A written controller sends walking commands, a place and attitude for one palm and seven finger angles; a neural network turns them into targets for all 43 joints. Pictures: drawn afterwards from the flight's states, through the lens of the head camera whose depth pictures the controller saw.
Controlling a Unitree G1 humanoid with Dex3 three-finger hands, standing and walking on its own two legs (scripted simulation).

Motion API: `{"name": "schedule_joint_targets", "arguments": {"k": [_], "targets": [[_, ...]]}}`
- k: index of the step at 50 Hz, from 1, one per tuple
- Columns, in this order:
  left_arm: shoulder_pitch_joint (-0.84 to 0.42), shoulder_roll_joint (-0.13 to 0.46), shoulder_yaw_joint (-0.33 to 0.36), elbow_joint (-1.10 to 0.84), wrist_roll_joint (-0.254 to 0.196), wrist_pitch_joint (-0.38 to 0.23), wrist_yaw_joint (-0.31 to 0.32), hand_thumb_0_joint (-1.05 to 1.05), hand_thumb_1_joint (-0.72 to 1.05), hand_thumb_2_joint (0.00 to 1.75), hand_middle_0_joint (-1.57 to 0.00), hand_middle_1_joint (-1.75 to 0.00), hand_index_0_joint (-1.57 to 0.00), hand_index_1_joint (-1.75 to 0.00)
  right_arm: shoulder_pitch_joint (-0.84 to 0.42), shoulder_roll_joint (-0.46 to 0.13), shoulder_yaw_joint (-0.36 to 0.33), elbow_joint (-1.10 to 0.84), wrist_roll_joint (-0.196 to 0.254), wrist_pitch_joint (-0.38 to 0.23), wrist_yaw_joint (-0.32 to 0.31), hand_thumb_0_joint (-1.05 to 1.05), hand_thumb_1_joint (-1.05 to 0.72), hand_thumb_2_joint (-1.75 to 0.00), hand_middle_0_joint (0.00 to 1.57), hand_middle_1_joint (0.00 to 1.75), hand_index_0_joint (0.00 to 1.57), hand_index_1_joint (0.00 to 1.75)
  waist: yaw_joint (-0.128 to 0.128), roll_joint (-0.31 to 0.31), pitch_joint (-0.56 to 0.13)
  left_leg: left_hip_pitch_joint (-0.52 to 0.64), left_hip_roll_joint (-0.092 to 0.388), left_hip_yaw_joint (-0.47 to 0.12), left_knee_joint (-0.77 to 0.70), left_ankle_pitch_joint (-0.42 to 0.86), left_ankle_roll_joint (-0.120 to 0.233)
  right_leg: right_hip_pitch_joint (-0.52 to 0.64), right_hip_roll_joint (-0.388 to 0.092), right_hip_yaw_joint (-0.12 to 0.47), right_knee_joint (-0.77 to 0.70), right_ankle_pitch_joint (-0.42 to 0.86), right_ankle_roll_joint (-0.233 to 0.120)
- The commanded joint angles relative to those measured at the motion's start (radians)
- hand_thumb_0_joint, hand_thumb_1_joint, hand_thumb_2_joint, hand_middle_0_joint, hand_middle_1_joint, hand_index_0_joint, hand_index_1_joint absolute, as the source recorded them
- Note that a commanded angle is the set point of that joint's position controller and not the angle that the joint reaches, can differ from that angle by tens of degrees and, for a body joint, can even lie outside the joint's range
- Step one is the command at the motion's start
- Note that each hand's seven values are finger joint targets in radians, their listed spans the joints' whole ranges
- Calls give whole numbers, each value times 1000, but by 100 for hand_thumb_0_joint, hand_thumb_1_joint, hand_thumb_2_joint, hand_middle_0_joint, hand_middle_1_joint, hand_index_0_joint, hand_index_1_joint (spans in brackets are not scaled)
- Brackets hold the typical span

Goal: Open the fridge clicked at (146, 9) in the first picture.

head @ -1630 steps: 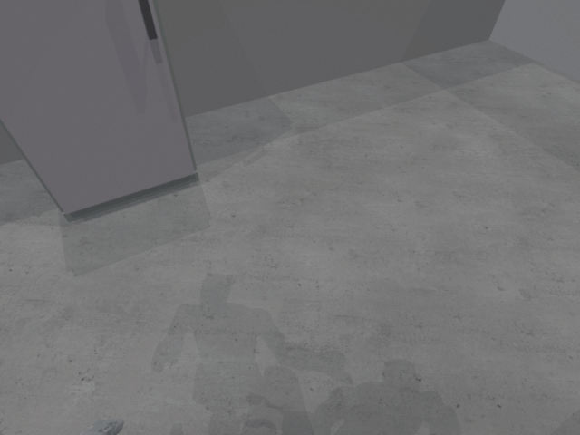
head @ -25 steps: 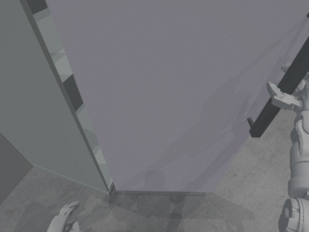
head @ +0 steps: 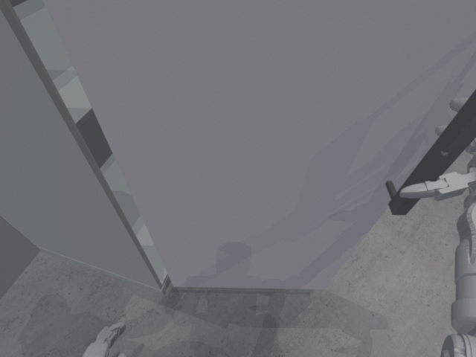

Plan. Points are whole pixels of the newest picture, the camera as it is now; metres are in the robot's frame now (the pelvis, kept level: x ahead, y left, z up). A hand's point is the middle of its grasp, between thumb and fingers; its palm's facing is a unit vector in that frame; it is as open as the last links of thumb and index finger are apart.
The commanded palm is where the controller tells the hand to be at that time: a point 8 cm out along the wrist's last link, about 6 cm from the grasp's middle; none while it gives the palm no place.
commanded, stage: slip the hand off the handle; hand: right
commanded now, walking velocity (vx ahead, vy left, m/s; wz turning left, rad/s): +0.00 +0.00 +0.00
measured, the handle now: (442, 134) +0.43 -0.28 +0.18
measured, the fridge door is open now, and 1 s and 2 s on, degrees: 73 72 72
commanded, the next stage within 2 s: draw the hand back to the body in 1.28 s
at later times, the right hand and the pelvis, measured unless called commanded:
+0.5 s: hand out of the picture +0.38 -0.35 +0.17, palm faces +0.37 +0.90 -0.23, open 14.7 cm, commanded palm +0.34 -0.39 +0.18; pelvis +0.02 -0.01 +0.00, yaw -1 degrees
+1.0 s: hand out of the picture +0.30 -0.36 +0.17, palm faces +0.39 +0.89 -0.22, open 14.7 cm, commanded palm +0.26 -0.40 +0.18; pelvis +0.00 -0.02 +0.00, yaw -1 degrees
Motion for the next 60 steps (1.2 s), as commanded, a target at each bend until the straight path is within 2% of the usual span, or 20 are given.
{"name": "schedule_joint_targets", "arguments": {"k": [1, 3, 5, 8, 10, 15, 19, 21, 25, 28, 32, 35, 36, 39, 43, 46, 51, 56, 58, 60], "targets": [[1, 159, 58, -129, -2, -30, 9, 0, 90, 90, -20, -30, -20, -30, -295, -335, -131, -195, -3, -34, -21, 0, 55, -20, 25, 115, 25, 115, -12, 11, -294, 61, -4, -25, -64, 346, -9, 187, 39, 10, -37, 273, -46], [-13, 154, 59, -144, -5, -22, 10, 0, 90, 90, -20, -30, -20, -30, -314, -327, -118, -240, 1, -34, -4, 0, 55, -20, 25, 115, 25, 115, -10, -19, -314, 58, -5, -26, -63, 345, -9, 208, 40, 6, -36, 277, -43], [-6, 155, 60, -145, -2, -13, 15, 0, 90, 90, -20, -30, -20, -30, -312, -378, -168, -265, 7, -43, 5, 0, 55, -20, 25, 115, 25, 115, -17, -17, -330, 80, -9, -27, -56, 378, -6, 210, 38, 8, -26, 311, -46], [-7, 150, 64, -153, -2, -7, 13, 0, 90, 90, -20, -30, -20, -30, -278, -376, -176, -296, 17, -54, 39, 0, 55, -20, 25, 115, 25, 115, -22, -68, -367, 79, -13, -25, -39, 418, -4, 244, 39, 9, -14, 370, -42], [-1, 153, 64, -150, -6, 0, 14, 0, 90, 90, -20, -30, -20, -30, -232, -373, -182, -267, 32, -44, 66, 0, 55, -20, 25, 115, 25, 115, -20, -48, -333, 67, -17, -19, -41, 429, -3, 237, 36, 11, -8, 385, -43], [-2, 160, 63, -148, -15, 5, 28, 0, 90, 90, -20, -30, -20, -30, -303, -345, -128, -263, 58, -25, 126, 0, 55, -20, 25, 115, 25, 115, 13, -87, -285, -9, -20, -9, -57, 345, 0, 250, 33, 31, -10, 342, -37], [9, 169, 67, -139, -11, 1, 34, 0, 90, 90, -20, -30, -20, -30, -307, -399, -169, -247, 63, -38, 141, 0, 55, -20, 25, 115, 25, 115, 9, -84, -316, -25, -22, -8, -53, 314, 1, 260, 34, 45, -6, 329, -34], [14, 169, 63, -136, -10, 2, 33, 0, 90, 90, -20, -30, -20, -30, -312, -423, -185, -238, 65, -51, 144, 0, 55, -20, 25, 115, 25, 115, 1, -118, -323, -26, -22, -9, -49, 307, 6, 259, 35, 49, -3, 332, -32], [22, 176, 63, -141, -6, 9, 32, 0, 90, 90, -20, -30, -20, -30, -233, -495, -264, -181, 76, -59, 162, 0, 55, -20, 25, 115, 25, 115, -24, -80, -322, 8, -24, -8, -40, 321, 6, 211, 36, 43, 0, 330, -35], [21, 180, 60, -144, -12, 9, 34, 0, 90, 90, -20, -30, -20, -30, -280, -522, -269, -145, 77, -63, 187, 0, 55, -20, 25, 115, 25, 115, -11, -94, -296, -24, -24, -10, -44, 280, 1, 190, 35, 42, -4, 281, -34], [21, 176, 64, -169, -11, 6, 28, 0, 90, 90, -20, -30, -20, -30, -189, -484, -254, -195, 93, -83, 212, 0, 55, -20, 25, 115, 25, 115, -26, -112, -340, -19, -30, -5, -37, 269, 5, 217, 35, 46, -1, 297, -34], [7, 172, 62, -179, -17, -1, 28, 0, 90, 90, -20, -30, -20, -30, -139, -422, -219, -242, 122, -75, 216, 0, 55, -20, 25, 115, 25, 115, -21, -96, -299, -44, -33, 1, -52, 210, 5, 212, 32, 53, -12, 241, -36], [6, 180, 63, -175, -18, -3, 30, 0, 90, 90, -20, -30, -20, -30, -132, -465, -262, -244, 129, -69, 211, 0, 55, -20, 25, 115, 25, 115, -25, -84, -294, -41, -33, 0, -55, 203, 4, 201, 32, 55, -18, 224, -35], [-16, 177, 58, -190, -20, -10, 34, 0, 90, 90, -20, -30, -20, -30, -57, -481, -304, -280, 145, -50, 206, 0, 55, -20, 25, 115, 25, 115, -44, -62, -276, -20, -29, 1, -57, 176, 1, 166, 37, 52, -35, 176, -35], [-40, 160, 53, -199, -15, -29, 38, 0, 90, 90, -20, -30, -20, -30, -43, -455, -285, -417, 140, -55, 184, 0, 55, -20, 25, 115, 25, 115, -43, -139, -287, -25, -30, 2, -58, 153, 6, 210, 37, 61, -43, 177, -33], [-51, 160, 49, -193, -14, -41, 43, 0, 90, 90, -20, -30, -20, -30, 28, -451, -305, -420, 153, -53, 178, 0, 55, -20, 25, 115, 25, 115, -46, -90, -258, -17, -29, 1, -67, 131, 3, 187, 36, 62, -49, 137, -34], [-87, 157, 36, -190, -25, -62, 58, 0, 90, 90, -20, -30, -20, -30, 20, -402, -252, -419, 170, -23, 209, 0, 55, -20, 25, 115, 25, 115, -30, -117, -181, -60, -23, -2, -88, 61, 3, 174, 38, 66, -66, 43, -31], [-98, 158, 32, -188, -23, -88, 66, 0, 90, 90, -20, -30, -20, -30, 15, -378, -222, -459, 171, -16, 215, 0, 55, -20, 25, 115, 25, 115, -26, -100, -193, -56, -21, -1, -89, 61, 4, 194, 39, 78, -64, 37, -29], [-105, 152, 28, -193, -20, -98, 64, 0, 90, 90, -20, -30, -20, -30, 41, -365, -215, -486, 172, -18, 215, 0, 55, -20, 25, 115, 25, 115, -34, -110, -204, -45, -20, 1, -87, 69, 5, 207, 43, 83, -65, 47, -28], [-100, 156, 30, -189, -17, -100, 62, 0, 90, 90, -20, -30, -20, -30, 122, -402, -269, -479, 180, -16, 212, 0, 55, -20, 25, 115, 25, 115, -55, -82, -205, -14, -21, 1, -89, 89, 7, 196, 41, 79, -61, 71, -29]]}}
